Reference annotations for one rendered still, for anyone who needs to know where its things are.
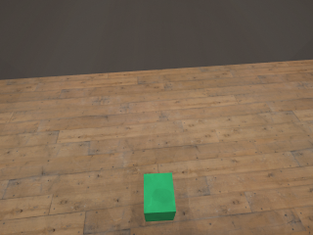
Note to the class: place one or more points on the carton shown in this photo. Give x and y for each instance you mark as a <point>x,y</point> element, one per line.
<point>159,198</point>

